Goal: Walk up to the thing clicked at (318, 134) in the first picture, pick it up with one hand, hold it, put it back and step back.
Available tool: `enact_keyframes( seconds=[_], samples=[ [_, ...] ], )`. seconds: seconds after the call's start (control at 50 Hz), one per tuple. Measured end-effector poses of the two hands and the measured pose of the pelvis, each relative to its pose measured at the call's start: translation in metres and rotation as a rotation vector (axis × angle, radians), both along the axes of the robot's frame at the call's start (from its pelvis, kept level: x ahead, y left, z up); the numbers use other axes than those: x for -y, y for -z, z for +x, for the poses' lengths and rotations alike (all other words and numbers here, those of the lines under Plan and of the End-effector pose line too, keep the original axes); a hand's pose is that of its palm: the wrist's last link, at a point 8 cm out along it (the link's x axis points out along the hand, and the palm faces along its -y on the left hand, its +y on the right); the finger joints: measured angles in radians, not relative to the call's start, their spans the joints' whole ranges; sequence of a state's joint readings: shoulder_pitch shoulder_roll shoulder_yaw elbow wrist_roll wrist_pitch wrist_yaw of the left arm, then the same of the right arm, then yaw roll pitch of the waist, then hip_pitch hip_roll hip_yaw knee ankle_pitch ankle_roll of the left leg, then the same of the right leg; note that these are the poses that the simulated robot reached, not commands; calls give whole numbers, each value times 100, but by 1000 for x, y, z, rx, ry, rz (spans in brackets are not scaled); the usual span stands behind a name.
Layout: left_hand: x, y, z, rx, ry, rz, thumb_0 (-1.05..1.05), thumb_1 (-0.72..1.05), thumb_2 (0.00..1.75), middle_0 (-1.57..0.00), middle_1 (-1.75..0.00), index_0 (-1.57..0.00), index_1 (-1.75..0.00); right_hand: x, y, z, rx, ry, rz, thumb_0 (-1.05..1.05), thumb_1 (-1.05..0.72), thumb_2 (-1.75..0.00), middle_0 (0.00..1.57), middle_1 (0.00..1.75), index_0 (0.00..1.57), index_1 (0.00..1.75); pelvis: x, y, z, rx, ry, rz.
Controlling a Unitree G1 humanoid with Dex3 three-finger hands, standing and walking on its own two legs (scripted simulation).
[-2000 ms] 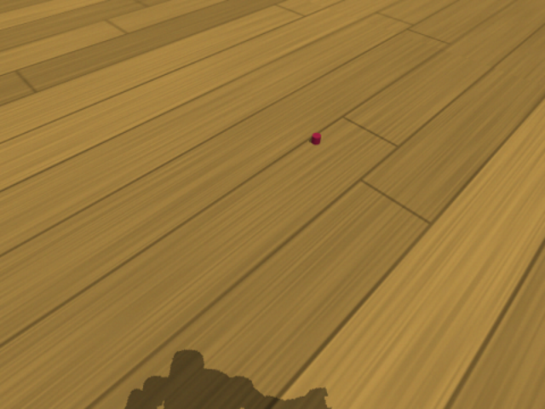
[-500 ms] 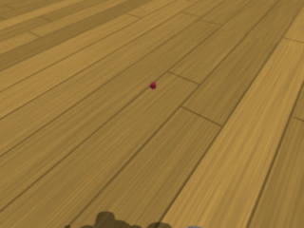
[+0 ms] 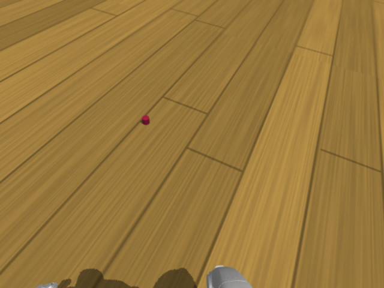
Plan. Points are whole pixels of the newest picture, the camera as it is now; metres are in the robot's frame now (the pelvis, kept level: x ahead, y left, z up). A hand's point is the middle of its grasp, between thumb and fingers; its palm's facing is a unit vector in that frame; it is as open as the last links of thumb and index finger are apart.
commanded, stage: walk up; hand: left
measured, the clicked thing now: (145, 120) +1.28 +0.23 -0.75
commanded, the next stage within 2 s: none
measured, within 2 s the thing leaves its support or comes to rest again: neither
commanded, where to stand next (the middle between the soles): +0.89 +0.01 m, yaw -1 degrees
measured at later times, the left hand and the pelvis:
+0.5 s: hand (89, 223) +0.29 +0.24 -0.13, palm faces -0.05 -0.92 -0.38, open 7.4 cm; pelvis +0.23 -0.03 +0.00, yaw -2 degrees
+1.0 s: hand (103, 147) +0.54 +0.26 -0.13, palm faces -0.10 -0.92 -0.38, open 7.4 cm; pelvis +0.45 -0.02 -0.01, yaw -2 degrees
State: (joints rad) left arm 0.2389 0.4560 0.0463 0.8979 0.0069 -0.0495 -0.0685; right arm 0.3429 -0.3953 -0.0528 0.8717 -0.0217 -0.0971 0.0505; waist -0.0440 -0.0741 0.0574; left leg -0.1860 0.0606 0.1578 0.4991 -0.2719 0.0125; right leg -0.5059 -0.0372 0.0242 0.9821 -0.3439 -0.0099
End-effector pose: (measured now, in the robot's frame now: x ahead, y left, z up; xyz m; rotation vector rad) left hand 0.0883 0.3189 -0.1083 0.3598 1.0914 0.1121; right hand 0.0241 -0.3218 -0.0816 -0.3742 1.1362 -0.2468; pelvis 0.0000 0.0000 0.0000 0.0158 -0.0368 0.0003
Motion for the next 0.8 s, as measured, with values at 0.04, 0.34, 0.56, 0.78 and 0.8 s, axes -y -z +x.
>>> enact_keyframes(
  seconds=[0.04, 0.34, 0.56, 0.78, 0.8],
  samples=[
    [4, -10, 36, 26, 32, 5, 1, 90, 90, -20, -30, -21, -30, 3, 3, 0, -38, 20, 9, 0, -90, -89, 20, 30, 21, 30, 2, -2, 17, -1, 8, 0],
    [53, -33, 195, 137, 38, 51, 1, 90, 90, -21, -30, -21, -30, 39, 42, 147, -59, 30, 86, 1, -91, -89, 20, 30, 21, 30, 40, 6, 158, 17, 35, -18],
    [13, -4, 204, -52, -71, 39, 1, 90, 90, -21, -30, -21, -30, 23, 16, 303, 7, -78, 40, 0, -91, -89, 20, 30, 21, 30, 19, 6, 259, -9, 23, -54],
    [-10, 12, 309, -119, -38, 17, 1, 90, 90, -20, -30, -21, -30, -9, -4, 389, 66, -33, 4, 0, -90, -89, 20, 30, 21, 30, -5, 2, 355, 2, 37, -14],
    [-9, 9, 322, -110, -32, 14, 1, 90, 90, -20, -30, -21, -30, -9, -4, 393, 56, -30, 8, 0, -90, -89, 20, 30, 21, 30, -5, 0, 363, 2, 37, -12]
  ],
)
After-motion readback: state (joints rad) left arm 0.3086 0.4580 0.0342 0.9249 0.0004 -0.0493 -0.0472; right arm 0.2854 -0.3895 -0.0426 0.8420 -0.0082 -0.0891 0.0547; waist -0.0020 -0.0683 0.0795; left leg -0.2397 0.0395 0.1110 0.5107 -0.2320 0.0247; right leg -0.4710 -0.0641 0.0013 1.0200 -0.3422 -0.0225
